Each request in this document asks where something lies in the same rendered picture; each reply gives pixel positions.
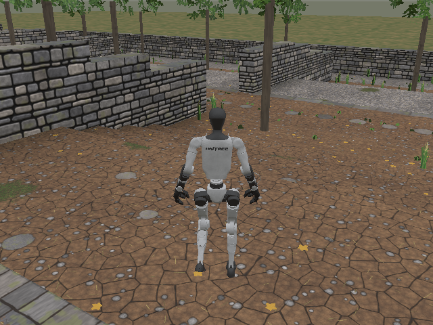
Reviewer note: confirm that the robot right hand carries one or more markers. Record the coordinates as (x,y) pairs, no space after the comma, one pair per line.
(250,193)

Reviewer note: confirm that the robot right shin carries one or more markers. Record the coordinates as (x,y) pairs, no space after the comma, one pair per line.
(231,245)

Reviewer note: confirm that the robot right forearm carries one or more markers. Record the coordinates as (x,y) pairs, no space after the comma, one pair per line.
(251,180)

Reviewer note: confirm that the robot left upper arm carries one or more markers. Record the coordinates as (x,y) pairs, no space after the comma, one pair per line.
(191,154)

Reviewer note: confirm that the robot right upper arm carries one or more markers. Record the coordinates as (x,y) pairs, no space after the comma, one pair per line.
(242,154)

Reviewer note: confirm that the humanoid robot head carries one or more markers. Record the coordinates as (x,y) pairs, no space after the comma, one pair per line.
(217,118)

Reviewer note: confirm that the robot left hand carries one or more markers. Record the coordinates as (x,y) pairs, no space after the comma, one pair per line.
(180,194)

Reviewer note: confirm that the robot left forearm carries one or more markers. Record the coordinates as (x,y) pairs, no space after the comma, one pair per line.
(182,180)

